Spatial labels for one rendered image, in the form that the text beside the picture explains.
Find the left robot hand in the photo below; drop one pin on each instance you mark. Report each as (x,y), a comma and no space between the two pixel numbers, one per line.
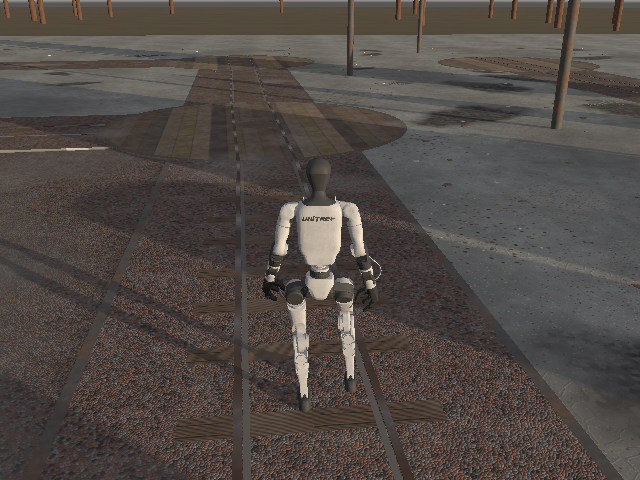
(272,285)

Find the right robot hand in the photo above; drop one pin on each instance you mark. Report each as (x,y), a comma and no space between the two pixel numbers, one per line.
(372,297)

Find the robot right forearm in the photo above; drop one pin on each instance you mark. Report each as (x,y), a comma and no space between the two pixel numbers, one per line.
(366,270)

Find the robot left forearm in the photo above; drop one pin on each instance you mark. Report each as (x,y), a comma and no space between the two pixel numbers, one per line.
(273,265)

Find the right robot upper arm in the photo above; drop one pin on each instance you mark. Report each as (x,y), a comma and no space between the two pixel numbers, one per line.
(351,211)

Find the robot left thigh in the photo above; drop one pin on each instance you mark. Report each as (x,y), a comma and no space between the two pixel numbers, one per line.
(296,302)

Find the left robot upper arm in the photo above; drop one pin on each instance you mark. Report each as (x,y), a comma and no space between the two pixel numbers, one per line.
(287,212)

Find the left robot shin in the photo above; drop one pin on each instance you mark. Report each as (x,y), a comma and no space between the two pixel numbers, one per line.
(301,367)

